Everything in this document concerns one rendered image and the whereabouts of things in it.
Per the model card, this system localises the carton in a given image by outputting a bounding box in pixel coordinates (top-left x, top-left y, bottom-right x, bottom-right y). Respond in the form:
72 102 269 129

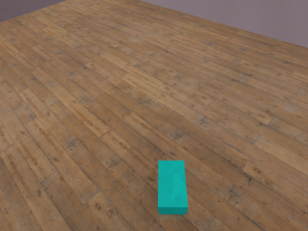
158 160 189 215

